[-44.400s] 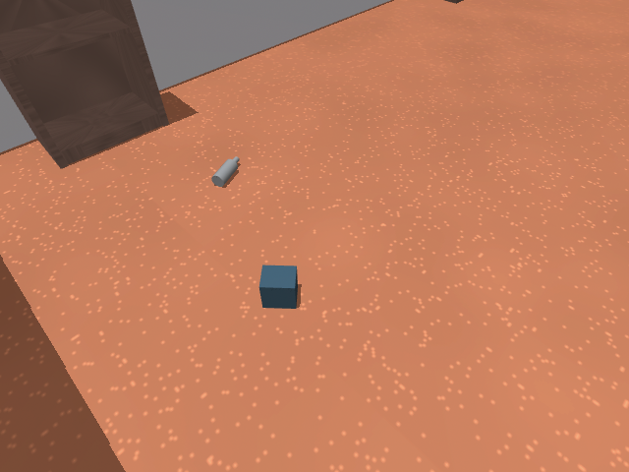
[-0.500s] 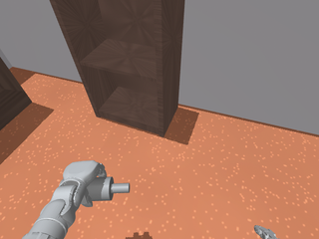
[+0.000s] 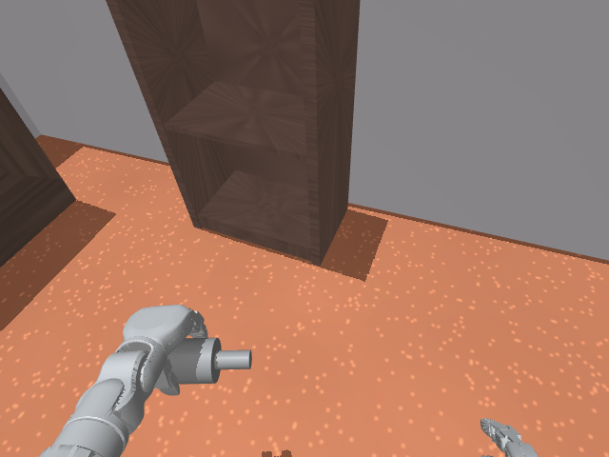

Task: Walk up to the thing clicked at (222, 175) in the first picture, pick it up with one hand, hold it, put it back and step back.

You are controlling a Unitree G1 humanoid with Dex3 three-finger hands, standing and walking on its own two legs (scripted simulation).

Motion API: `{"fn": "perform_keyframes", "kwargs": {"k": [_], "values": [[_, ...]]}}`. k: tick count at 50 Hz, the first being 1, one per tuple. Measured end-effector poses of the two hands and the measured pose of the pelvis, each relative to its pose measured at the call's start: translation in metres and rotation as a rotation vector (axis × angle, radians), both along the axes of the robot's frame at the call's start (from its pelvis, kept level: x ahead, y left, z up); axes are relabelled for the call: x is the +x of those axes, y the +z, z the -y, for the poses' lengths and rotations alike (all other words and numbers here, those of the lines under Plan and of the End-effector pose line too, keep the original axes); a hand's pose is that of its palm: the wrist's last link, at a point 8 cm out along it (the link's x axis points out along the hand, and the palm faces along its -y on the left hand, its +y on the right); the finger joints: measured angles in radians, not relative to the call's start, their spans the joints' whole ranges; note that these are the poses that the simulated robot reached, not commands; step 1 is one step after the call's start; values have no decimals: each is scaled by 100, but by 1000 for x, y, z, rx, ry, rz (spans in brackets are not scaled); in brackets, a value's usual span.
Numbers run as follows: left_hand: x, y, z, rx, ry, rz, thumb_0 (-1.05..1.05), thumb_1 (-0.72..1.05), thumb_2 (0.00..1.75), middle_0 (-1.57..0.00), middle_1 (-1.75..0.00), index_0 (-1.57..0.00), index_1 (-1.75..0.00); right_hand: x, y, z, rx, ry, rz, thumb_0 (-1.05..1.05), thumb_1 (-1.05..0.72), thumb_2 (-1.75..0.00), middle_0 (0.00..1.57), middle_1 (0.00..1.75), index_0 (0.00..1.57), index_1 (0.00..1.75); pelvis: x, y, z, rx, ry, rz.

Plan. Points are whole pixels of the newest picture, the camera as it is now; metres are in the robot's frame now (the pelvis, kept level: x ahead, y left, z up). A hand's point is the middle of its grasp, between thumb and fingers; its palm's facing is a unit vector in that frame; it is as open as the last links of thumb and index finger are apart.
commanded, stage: hold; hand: left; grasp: from above
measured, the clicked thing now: (187, 360) +0.30 +0.20 -0.08
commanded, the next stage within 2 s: crouch in 0.52 s
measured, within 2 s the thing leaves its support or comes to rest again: neither
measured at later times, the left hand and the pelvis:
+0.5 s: hand (167, 357) +0.29 +0.22 -0.05, palm faces -0.47 -0.05 -0.88, open 9.1 cm; pelvis +0.00 +0.00 +0.00, yaw +0 degrees
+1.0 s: hand (174, 375) +0.28 +0.23 -0.11, palm faces -0.49 -0.03 -0.87, open 9.2 cm; pelvis +0.00 +0.00 -0.01, yaw +1 degrees
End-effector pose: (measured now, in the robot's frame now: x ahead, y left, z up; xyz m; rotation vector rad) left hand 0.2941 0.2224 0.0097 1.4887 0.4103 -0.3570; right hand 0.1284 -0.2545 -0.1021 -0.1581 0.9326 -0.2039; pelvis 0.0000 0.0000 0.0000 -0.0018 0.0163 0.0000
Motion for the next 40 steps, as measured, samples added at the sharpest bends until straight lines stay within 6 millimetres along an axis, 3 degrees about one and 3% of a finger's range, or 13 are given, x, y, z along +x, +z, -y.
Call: {"fn": "perform_keyframes", "kwargs": {"k": [17, 34, 40], "values": [[-3, -2, 1, -7, -11, -15, -4, 12, 30, -89, -16, -91, -18, 5, 3, 0, -7, 4, -1, 1, -89, -90, 21, 30, 20, 30, 0, 2, 1, 2, 1, 3], [7, 0, -3, -2, 5, -8, -4, 11, 32, -89, -17, -91, -19, 6, 2, -1, 0, -11, -19, 1, -90, -90, 21, 30, 20, 30, 7, 3, -1, 1, 1, -2], [3, -9, -3, -7, -5, -16, -4, 12, 30, -87, -19, -89, -22, 7, 1, 0, -2, -10, -30, 1, -89, -90, 21, 30, 20, 30, 9, 2, 0, 2, 4, -10]]}}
